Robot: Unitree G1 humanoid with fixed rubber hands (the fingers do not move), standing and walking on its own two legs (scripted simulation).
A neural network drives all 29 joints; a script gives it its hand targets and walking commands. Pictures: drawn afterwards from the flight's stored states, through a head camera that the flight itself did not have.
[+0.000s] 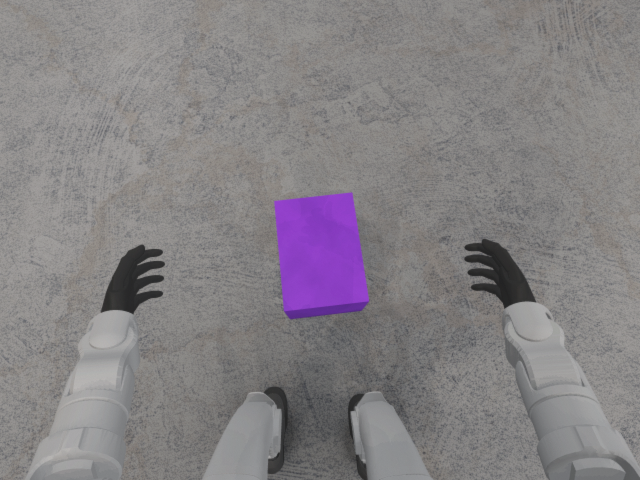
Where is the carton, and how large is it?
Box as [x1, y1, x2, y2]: [274, 192, 368, 318]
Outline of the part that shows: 351,192 274,201 284,311 289,318 361,310 368,301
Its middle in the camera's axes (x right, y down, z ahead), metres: +0.00 +0.05 +1.06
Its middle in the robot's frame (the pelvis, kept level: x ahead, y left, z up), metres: +0.53 +0.01 -0.63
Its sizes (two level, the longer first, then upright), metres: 0.289 0.207 0.189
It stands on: the floor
